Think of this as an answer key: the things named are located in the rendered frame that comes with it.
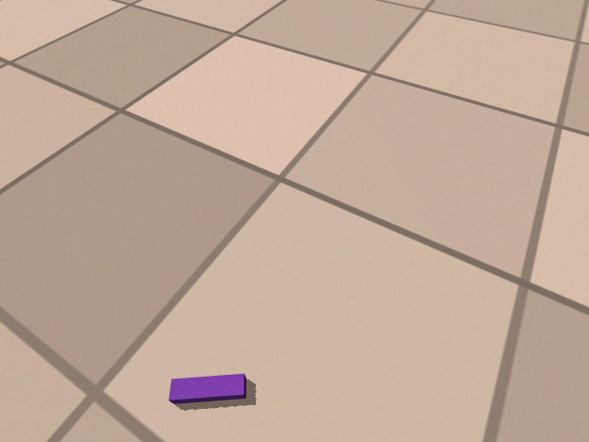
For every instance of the carton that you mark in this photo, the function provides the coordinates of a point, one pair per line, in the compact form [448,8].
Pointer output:
[213,388]

